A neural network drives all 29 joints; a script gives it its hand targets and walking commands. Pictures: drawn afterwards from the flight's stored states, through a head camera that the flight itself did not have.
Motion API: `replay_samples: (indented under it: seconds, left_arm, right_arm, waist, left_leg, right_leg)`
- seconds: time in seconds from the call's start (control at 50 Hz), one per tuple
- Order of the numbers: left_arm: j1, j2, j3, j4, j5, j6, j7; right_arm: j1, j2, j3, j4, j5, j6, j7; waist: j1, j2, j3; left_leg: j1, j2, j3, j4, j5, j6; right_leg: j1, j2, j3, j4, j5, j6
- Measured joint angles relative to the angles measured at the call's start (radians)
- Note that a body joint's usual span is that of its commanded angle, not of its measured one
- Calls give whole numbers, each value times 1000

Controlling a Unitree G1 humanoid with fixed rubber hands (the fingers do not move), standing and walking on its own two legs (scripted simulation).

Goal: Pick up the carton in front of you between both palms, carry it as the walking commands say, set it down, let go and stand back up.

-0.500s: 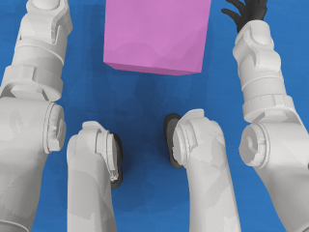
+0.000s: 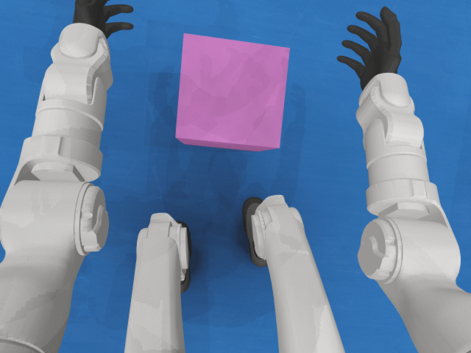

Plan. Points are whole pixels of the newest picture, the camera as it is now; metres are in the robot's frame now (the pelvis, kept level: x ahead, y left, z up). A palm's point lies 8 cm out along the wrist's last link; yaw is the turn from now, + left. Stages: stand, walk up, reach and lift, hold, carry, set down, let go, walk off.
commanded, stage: set down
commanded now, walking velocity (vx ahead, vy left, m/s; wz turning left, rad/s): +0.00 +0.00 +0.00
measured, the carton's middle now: (228, 104) +0.50 -0.06 -0.40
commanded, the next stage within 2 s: let go in 0.30 s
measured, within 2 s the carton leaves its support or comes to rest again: neither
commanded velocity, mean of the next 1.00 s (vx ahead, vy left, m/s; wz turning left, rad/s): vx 0.00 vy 0.00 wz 0.00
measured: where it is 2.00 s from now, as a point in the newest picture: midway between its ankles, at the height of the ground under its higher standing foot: (219, 256)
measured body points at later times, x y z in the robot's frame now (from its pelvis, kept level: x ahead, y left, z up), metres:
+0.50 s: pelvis +0.03 -0.01 +0.13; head +0.32 -0.01 +0.48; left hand +0.54 +0.14 +0.02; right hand +0.47 -0.25 +0.02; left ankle +0.07 +0.12 -0.49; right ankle +0.11 -0.12 -0.49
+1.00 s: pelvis +0.10 -0.02 +0.23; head +0.23 -0.01 +0.66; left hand +0.38 +0.19 +0.13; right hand +0.32 -0.26 +0.14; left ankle +0.07 +0.12 -0.49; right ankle +0.11 -0.12 -0.49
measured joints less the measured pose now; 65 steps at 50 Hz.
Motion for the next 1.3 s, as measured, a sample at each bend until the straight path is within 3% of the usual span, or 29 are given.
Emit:
replay_samples:
  seconds: [0.4,0.6,0.7,1.06,1.3]
  left_arm:
    - [111,-61,97,30,99,-48,-45]
    - [508,-200,107,-211,150,-67,45]
    - [715,-218,80,-300,128,-98,46]
    - [1247,-180,-12,-368,81,-227,-28]
    - [1464,-154,-75,-453,45,-173,-78]
  right_arm:
    - [111,48,-47,7,-119,-42,61]
    - [440,42,51,-114,-190,-66,162]
    - [613,19,121,-158,-164,-89,190]
    - [1176,27,296,-293,-80,-186,159]
    - [1284,-2,300,-300,-102,-126,165]
  waist:
    - [9,7,-58]
    - [39,-14,-42]
    - [41,-30,-20]
    - [58,-59,15]
    - [120,-18,82]
  left_leg:
    - [346,-1,-14,-459,143,-1]
    - [636,3,-27,-688,190,-10]
    - [822,12,-36,-793,202,-15]
    - [1443,48,-30,-1097,226,0]
    - [1789,38,-9,-1227,245,32]
  right_leg:
    - [350,-5,12,-443,122,-4]
    - [631,-9,8,-642,150,-22]
    - [813,-5,2,-734,155,-31]
    - [1430,18,17,-1038,182,-30]
    - [1780,1,39,-1181,206,-4]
